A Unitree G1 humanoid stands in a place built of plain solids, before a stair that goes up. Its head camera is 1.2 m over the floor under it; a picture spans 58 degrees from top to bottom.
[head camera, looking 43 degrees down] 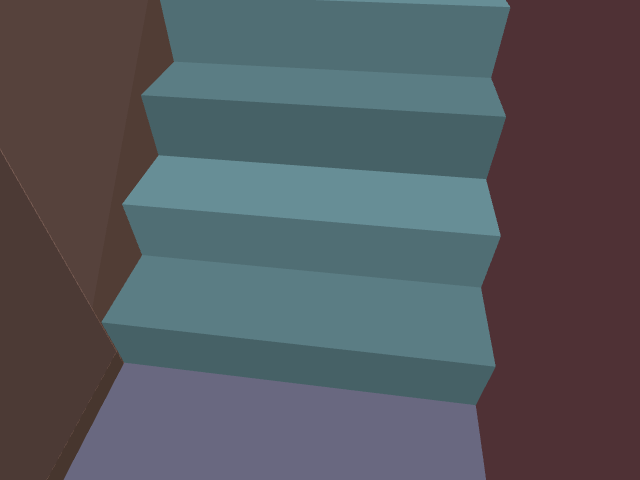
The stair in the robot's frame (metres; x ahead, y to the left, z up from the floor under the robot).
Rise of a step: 0.21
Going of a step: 0.27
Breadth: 1.07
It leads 7 degrees to the right of straight ahead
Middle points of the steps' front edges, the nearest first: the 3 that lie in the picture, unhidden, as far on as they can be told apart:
0.66 0.08 0.21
0.92 0.05 0.42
1.19 0.01 0.63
